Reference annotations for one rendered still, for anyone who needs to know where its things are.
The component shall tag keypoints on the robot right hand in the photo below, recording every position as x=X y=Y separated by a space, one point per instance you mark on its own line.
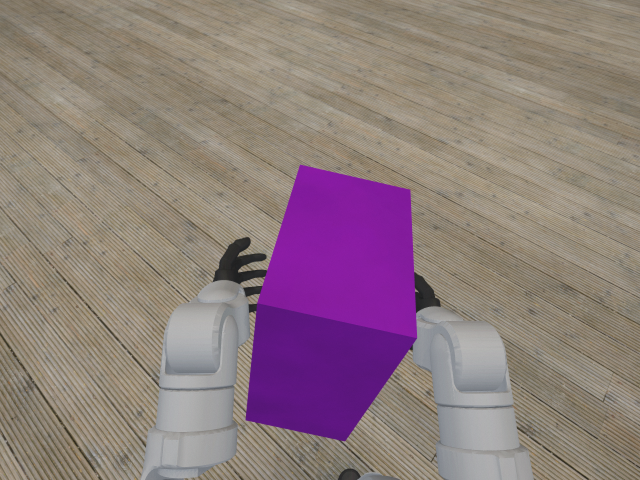
x=425 y=296

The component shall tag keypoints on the right robot forearm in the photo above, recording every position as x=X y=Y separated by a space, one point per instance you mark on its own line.
x=478 y=432

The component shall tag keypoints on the robot left hand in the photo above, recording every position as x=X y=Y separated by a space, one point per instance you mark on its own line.
x=230 y=264

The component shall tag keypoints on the left robot forearm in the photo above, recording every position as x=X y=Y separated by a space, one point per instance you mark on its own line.
x=194 y=428

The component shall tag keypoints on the carton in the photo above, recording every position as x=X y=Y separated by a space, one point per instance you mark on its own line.
x=337 y=312

